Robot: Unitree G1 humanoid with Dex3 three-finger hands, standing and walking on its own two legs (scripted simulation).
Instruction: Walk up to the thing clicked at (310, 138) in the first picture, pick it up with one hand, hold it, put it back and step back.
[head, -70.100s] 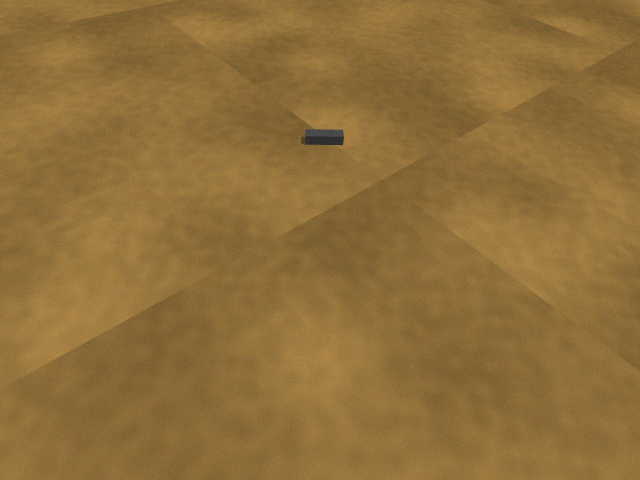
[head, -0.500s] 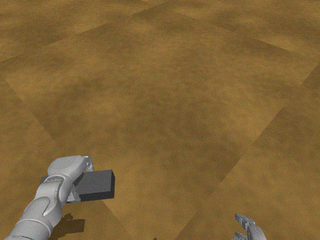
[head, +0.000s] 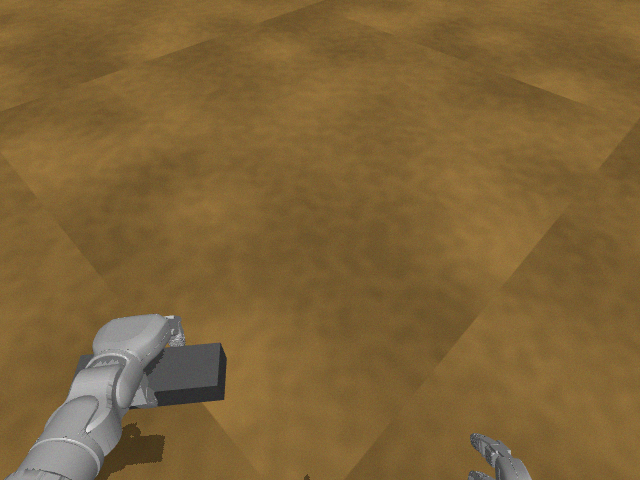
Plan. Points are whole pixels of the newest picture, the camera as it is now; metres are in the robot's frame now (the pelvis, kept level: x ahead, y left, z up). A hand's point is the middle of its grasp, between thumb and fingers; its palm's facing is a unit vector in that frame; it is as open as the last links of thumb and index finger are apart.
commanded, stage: crouch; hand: left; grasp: from above
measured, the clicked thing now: (153, 377) +0.29 +0.24 -0.09
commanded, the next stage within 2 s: lower in 1.78 s
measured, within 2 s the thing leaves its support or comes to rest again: neither
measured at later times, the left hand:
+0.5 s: hand (166, 388) +0.34 +0.27 -0.25, palm faces -0.42 +0.02 -0.91, open 9.7 cm
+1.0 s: hand (180, 410) +0.37 +0.31 -0.48, palm faces -0.45 -0.05 -0.89, open 9.6 cm
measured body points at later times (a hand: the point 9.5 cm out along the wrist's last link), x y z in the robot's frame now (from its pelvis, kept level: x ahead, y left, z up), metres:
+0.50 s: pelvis -0.05 +0.01 -0.14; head +0.09 +0.03 +0.29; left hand +0.35 +0.27 -0.20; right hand +0.02 -0.28 -0.25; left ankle +0.00 +0.13 -0.74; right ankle +0.01 -0.13 -0.74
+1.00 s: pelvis -0.08 +0.01 -0.32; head +0.15 +0.06 +0.06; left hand +0.39 +0.31 -0.43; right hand -0.02 -0.27 -0.44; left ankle +0.00 +0.13 -0.74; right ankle +0.00 -0.13 -0.74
